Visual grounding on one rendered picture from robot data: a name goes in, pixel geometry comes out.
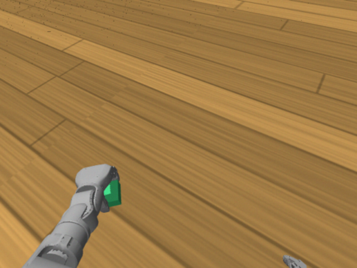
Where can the left robot arm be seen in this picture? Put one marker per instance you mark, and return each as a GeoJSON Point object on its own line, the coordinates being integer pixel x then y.
{"type": "Point", "coordinates": [63, 248]}

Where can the small box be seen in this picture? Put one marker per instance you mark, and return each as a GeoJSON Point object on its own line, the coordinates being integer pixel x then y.
{"type": "Point", "coordinates": [112, 193]}

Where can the right robot hand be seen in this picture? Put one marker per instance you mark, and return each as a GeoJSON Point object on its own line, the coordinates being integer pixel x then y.
{"type": "Point", "coordinates": [293, 263]}

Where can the left robot hand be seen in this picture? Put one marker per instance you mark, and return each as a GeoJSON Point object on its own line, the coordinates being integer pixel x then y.
{"type": "Point", "coordinates": [101, 175]}

